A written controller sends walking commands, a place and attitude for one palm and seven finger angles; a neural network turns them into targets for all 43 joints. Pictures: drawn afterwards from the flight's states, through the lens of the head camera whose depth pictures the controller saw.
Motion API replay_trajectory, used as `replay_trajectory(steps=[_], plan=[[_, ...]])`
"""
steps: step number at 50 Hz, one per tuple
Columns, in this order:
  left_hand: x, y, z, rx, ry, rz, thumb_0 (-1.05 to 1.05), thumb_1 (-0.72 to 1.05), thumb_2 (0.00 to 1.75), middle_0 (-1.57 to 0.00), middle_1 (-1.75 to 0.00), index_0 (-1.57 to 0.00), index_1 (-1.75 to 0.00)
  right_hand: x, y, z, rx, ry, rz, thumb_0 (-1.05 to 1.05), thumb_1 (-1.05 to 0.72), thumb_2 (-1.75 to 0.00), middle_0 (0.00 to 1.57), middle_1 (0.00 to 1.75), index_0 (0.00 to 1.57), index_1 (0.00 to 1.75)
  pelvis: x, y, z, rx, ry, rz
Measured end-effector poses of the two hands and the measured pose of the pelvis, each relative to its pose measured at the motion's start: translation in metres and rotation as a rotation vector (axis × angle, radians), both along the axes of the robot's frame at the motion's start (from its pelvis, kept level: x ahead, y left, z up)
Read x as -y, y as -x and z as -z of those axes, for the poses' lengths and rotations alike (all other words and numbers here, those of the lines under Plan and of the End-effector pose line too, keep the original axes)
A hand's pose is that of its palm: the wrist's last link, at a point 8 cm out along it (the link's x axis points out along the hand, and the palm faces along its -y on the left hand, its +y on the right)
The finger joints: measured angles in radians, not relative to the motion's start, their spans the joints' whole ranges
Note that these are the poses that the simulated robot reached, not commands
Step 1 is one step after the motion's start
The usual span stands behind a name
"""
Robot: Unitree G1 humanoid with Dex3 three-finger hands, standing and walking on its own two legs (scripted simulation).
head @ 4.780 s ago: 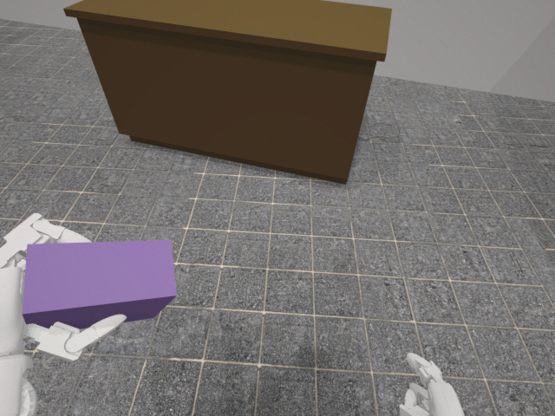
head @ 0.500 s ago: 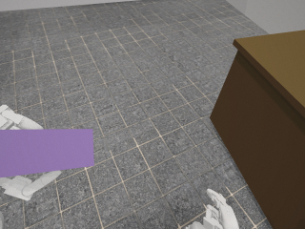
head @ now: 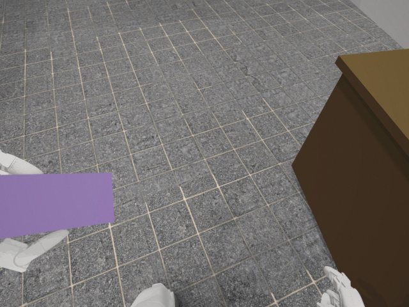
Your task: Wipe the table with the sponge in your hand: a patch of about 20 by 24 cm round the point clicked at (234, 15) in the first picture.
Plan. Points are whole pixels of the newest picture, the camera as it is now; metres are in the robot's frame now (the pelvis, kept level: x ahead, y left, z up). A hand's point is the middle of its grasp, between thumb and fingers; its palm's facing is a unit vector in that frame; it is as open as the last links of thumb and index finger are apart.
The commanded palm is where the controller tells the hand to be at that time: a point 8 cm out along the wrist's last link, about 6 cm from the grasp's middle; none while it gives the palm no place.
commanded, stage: turn to face it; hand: left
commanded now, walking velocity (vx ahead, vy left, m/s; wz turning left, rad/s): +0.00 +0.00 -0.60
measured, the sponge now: (65, 204) +0.23 +0.20 +0.16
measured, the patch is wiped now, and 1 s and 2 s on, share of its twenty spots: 0.00 0.00 0.00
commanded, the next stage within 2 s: none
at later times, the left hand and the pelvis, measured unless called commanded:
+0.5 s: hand (114, 175) +0.28 +0.14 +0.16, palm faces +0.26 -0.83 -0.49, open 10.4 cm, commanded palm +0.22 +0.20 +0.18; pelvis +0.01 -0.05 -0.02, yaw -11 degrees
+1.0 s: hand (165, 196) +0.24 +0.06 +0.17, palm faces -0.04 -0.90 -0.43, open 10.4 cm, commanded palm +0.22 +0.13 +0.18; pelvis -0.05 -0.05 +0.00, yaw -27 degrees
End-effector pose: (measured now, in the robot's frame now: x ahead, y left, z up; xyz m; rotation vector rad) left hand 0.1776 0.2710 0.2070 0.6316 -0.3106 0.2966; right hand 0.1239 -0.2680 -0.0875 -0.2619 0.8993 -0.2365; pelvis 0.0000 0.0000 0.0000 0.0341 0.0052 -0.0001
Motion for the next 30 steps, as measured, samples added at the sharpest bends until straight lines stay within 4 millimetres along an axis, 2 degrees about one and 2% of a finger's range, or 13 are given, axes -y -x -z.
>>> replay_trajectory(steps=[3, 7, 11, 15, 18, 22, 26, 30], plan=[[-0.017, -0.008, 0.015, 0.017, 0.042, -0.04, -0.01, -0.52, 0.99, -0.7, -1.35, -0.71, -1.35, -0.02, -0.026, 0.009, 0.03, -0.004, -0.014, 0.02, -0.91, -0.9, 0.2, 0.3, 0.2, 0.29, -0.012, -0.017, 0.012, 0.011, 0.01, 0.017], [-0.024, -0.028, 0.03, 0.045, 0.106, -0.045, -0.01, -0.52, 0.99, -0.7, -1.35, -0.71, -1.35, -0.057, -0.059, 0.01, 0.088, -0.074, -0.064, 0.02, -0.91, -0.9, 0.2, 0.3, 0.2, 0.29, -0.014, -0.022, 0.014, 0.033, 0.011, 0.023], [-0.01, -0.042, 0.019, 0.076, 0.13, 0.001, -0.01, -0.52, 1.0, -0.7, -1.35, -0.71, -1.35, -0.087, -0.082, -0.004, 0.177, -0.163, -0.138, 0.02, -0.91, -0.9, 0.2, 0.3, 0.2, 0.29, -0.009, -0.023, 0.007, 0.032, 0.031, 0.047], [0.016, -0.045, -0.002, 0.101, 0.088, 0.078, -0.01, -0.52, 1.0, -0.7, -1.36, -0.71, -1.35, -0.091, -0.092, -0.016, 0.263, -0.227, -0.162, 0.02, -0.9, -0.9, 0.2, 0.3, 0.21, 0.3, 0.0, -0.023, 0.003, 0.023, 0.047, 0.093], [0.035, -0.048, -0.007, 0.08, 0.048, 0.101, -0.01, -0.52, 1.0, -0.7, -1.36, -0.71, -1.35, -0.076, -0.089, -0.013, 0.288, -0.253, -0.145, 0.01, -0.9, -0.9, 0.21, 0.3, 0.21, 0.3, 0.012, -0.022, 0.004, 0.017, 0.048, 0.127], [0.061, -0.057, 0.008, 0.015, 0.02, 0.087, -0.01, -0.52, 1.0, -0.7, -1.36, -0.71, -1.35, -0.033, -0.073, 0.007, 0.282, -0.254, -0.087, 0.01, -0.9, -0.9, 0.21, 0.3, 0.21, 0.3, 0.036, -0.019, 0.015, 0.019, 0.029, 0.164], [0.093, -0.068, 0.03, -0.077, 0.084, 0.106, -0.01, -0.52, 1.0, -0.7, -1.36, -0.71, -1.35, 0.021, -0.038, 0.024, 0.186, -0.189, 0.013, 0.01, -0.9, -0.9, 0.21, 0.3, 0.21, 0.3, 0.052, -0.011, 0.015, 0.024, 0.01, 0.2], [0.126, -0.075, 0.034, -0.136, 0.1, 0.201, -0.01, -0.52, 1.0, -0.7, -1.36, -0.71, -1.35, 0.068, 0.008, 0.017, 0.104, -0.108, 0.135, 0.02, -0.91, -0.9, 0.2, 0.3, 0.21, 0.3, 0.062, -0.002, 0.006, 0.011, -0.016, 0.26]])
